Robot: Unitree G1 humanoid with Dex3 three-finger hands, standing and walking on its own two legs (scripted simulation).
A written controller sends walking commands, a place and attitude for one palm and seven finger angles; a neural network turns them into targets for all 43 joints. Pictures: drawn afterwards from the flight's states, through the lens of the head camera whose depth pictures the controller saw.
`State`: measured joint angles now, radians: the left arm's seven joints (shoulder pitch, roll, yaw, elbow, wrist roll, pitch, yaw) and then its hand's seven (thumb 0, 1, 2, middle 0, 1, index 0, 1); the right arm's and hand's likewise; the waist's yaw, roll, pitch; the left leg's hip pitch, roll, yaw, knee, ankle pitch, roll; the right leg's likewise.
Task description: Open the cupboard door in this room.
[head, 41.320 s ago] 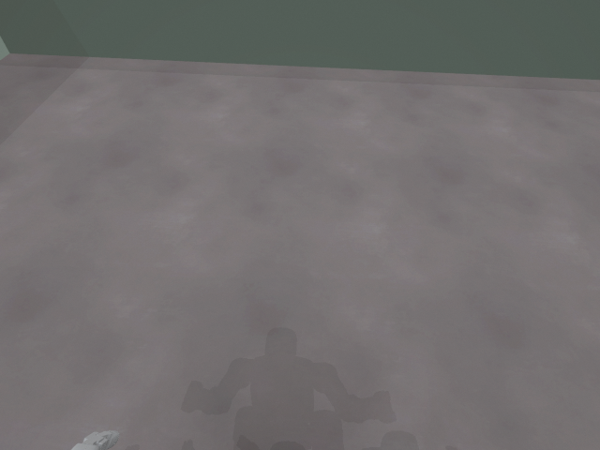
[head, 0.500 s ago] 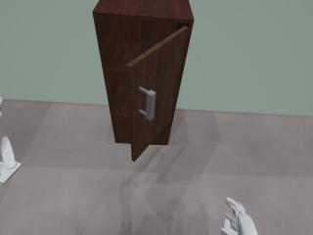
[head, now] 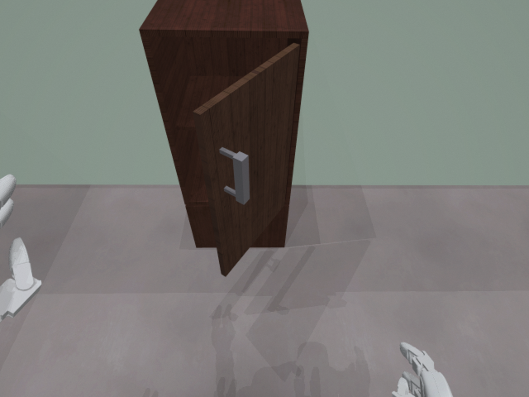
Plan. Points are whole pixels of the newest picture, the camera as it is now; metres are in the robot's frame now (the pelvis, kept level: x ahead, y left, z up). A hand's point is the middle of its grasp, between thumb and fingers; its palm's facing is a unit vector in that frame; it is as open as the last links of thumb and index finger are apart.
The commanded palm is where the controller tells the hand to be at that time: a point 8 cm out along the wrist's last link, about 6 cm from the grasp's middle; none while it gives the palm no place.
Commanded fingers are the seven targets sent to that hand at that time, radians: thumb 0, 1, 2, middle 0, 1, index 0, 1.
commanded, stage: let the arm hang, fingers relaxed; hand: left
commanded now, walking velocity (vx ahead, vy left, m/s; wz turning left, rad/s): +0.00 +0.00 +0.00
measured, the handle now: (234, 175) +0.56 +0.09 -0.02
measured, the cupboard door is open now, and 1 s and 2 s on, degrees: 56 56 56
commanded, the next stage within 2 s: look to check the result in 1.16 s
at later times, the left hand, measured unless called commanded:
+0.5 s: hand out of the picture -0.08 +0.20 -0.17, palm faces +0.11 -0.98 -0.17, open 7.1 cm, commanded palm none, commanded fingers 0.00 0.90 0.90 -0.20 -0.30 -0.20 -0.30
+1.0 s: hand out of the picture -0.05 +0.17 -0.17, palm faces +0.10 -0.98 -0.16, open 7.4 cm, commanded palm none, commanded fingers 0.00 0.90 0.90 -0.20 -0.30 -0.20 -0.30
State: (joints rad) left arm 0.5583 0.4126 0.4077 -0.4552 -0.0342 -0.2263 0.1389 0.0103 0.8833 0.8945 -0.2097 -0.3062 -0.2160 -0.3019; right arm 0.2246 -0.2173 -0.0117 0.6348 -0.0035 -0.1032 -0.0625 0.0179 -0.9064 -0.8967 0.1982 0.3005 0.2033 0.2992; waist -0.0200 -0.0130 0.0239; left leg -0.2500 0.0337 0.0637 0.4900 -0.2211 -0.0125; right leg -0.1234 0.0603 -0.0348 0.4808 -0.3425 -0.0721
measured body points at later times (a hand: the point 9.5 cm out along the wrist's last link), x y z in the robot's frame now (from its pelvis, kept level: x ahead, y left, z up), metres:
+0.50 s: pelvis -0.03 +0.02 +0.00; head +0.00 +0.04 +0.45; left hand -0.09 +0.25 -0.16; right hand -0.01 -0.20 -0.15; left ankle +0.02 +0.13 -0.74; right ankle -0.05 -0.06 -0.74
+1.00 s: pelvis -0.03 +0.02 +0.00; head -0.03 +0.01 +0.45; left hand -0.05 +0.22 -0.16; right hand -0.04 -0.17 -0.17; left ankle +0.02 +0.13 -0.74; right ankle -0.05 -0.06 -0.74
